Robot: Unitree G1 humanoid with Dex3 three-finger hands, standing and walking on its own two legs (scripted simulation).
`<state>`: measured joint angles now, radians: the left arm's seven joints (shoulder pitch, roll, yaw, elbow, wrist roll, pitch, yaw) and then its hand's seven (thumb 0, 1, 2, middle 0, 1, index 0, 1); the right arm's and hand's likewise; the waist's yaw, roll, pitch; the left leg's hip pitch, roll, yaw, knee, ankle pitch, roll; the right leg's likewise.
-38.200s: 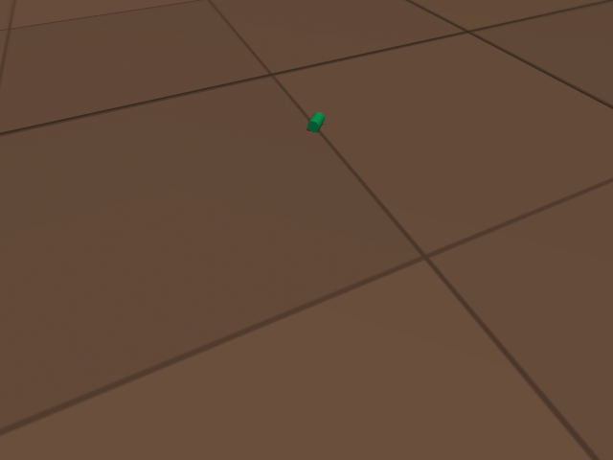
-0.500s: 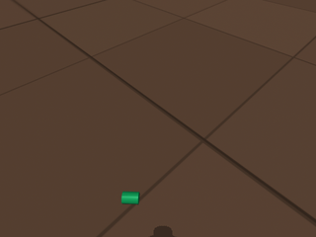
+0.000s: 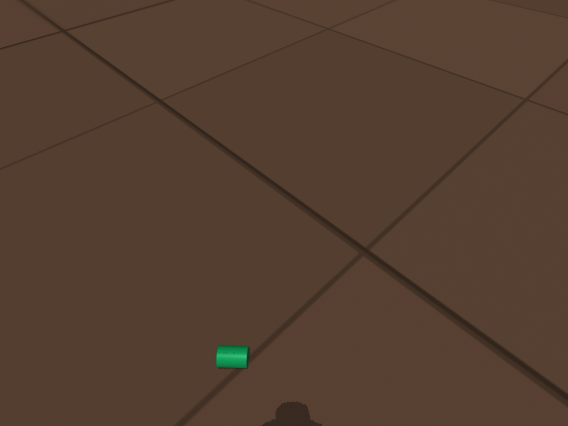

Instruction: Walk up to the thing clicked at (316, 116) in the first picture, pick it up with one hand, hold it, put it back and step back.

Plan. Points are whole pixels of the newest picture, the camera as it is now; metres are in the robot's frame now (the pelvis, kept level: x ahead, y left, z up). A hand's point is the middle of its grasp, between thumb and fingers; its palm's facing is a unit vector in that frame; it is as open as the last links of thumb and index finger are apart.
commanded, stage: stand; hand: left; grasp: from above
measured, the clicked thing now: (233, 356) +0.46 +0.21 -0.75
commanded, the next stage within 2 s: step back in 0.80 s
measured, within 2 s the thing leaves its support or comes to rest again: neither
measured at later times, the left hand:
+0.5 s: hand out of the picture +0.08 +0.25 -0.16, palm faces +0.00 -0.94 -0.34, open 7.4 cm
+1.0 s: hand out of the picture +0.07 +0.27 -0.17, palm faces -0.03 -0.92 -0.38, open 7.4 cm
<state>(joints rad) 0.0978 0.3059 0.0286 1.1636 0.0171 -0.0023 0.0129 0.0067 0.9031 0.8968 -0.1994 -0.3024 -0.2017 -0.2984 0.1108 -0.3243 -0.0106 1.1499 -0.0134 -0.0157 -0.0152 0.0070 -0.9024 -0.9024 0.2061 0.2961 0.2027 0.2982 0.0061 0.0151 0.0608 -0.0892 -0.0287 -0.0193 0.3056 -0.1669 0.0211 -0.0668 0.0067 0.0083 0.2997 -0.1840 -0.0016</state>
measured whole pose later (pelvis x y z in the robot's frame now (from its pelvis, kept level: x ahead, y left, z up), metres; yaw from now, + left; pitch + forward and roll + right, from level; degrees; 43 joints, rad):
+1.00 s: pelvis -0.04 +0.00 -0.02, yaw -1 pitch -2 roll -1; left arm 0.09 0.39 0.04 1.00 0.00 0.02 0.01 0.01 0.90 0.90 -0.20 -0.30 -0.20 -0.30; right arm 0.07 -0.39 -0.04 1.04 0.01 0.03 0.01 0.01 -0.90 -0.90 0.21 0.30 0.20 0.30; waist -0.01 0.01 0.14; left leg -0.28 -0.02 -0.01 0.55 -0.23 0.03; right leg -0.25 0.02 0.01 0.51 -0.23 -0.01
